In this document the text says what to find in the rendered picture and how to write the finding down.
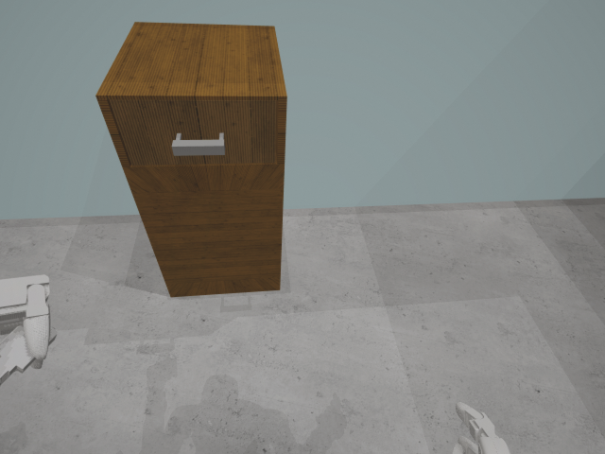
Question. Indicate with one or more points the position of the handle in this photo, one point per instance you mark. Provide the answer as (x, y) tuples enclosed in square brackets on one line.
[(198, 147)]

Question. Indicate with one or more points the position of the robot right hand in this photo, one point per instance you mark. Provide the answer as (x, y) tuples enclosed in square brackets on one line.
[(482, 430)]

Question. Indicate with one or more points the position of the cabinet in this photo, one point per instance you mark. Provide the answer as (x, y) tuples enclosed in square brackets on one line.
[(214, 228)]

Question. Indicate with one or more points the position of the robot left hand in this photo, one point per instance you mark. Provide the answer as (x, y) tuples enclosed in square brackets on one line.
[(25, 317)]

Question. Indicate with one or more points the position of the drawer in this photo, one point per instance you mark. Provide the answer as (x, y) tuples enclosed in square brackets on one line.
[(148, 128)]

